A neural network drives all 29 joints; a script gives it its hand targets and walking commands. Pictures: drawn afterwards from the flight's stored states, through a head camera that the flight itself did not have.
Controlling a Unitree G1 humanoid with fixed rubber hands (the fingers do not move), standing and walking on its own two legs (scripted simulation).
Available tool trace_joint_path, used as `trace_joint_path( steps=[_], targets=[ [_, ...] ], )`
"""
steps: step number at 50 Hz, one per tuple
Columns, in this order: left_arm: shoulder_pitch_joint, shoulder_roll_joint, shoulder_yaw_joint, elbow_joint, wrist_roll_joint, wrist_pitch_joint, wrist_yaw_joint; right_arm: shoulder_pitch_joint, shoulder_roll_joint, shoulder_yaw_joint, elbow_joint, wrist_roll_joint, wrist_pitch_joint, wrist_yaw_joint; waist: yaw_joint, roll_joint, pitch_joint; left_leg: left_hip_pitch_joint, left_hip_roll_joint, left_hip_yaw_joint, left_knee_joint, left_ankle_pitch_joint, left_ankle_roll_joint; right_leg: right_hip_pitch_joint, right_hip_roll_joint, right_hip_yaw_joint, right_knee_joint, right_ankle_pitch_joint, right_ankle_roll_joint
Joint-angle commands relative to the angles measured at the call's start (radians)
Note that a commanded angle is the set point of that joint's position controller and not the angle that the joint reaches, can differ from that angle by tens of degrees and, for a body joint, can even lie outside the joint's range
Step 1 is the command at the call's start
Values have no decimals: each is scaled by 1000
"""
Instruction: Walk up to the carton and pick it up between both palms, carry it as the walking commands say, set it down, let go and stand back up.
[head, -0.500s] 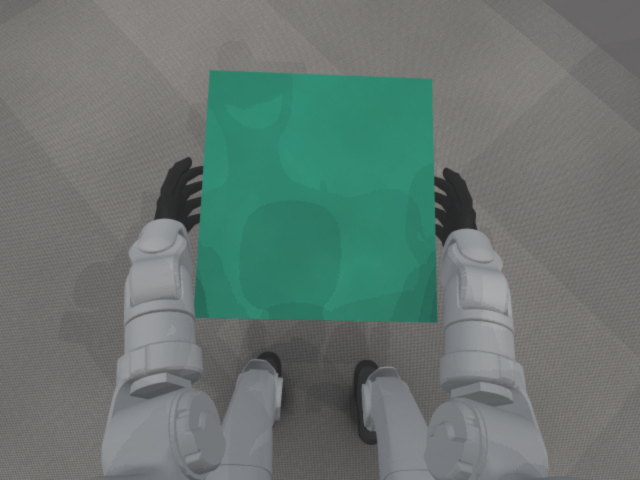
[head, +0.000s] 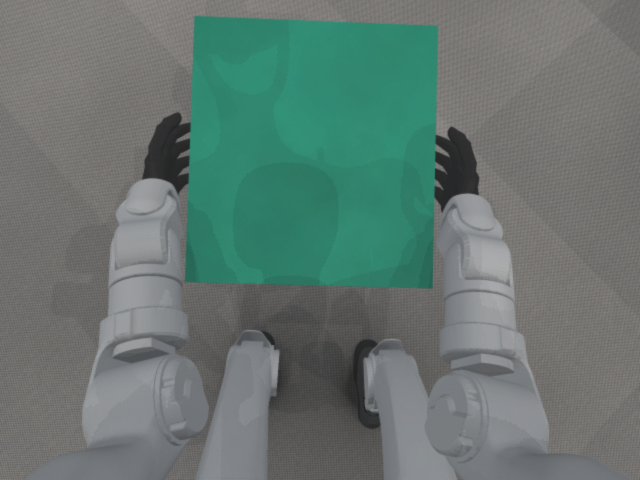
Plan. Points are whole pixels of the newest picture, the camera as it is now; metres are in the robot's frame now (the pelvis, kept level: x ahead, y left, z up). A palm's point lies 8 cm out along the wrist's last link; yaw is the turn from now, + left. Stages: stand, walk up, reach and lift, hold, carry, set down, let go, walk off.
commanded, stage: set down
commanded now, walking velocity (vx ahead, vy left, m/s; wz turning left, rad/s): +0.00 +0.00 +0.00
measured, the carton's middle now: (312, 175) +0.48 +0.04 -0.16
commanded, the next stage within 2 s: none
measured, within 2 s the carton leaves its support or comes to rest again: neither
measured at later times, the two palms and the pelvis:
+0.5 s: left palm (183, 176) +0.47 +0.23 -0.17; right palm (429, 189) +0.47 -0.13 -0.16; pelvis -0.02 +0.01 -0.08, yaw -1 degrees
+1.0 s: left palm (197, 177) +0.49 +0.23 -0.25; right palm (408, 192) +0.49 -0.12 -0.26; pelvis -0.03 +0.01 -0.15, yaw -1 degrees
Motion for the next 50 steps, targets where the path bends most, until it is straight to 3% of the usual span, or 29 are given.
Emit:
trace_joint_path(
  steps=[1,22,50],
  targets=[
    [-522,-885,-561,30,-179,-23,-312,-624,853,616,59,178,-23,286,30,42,-906,526,-127,109,-50,309,32,412,133,-84,-50,252,-17],
    [-775,-843,-533,69,-216,-8,-256,-875,777,546,133,211,-15,276,18,73,-1008,423,-127,130,147,241,19,134,138,-149,168,133,-18],
    [-988,-709,-503,145,-269,-20,-241,-1132,700,535,159,277,-44,174,21,71,-1044,163,-115,161,411,195,21,28,128,-179,445,109,-5]
  ],
)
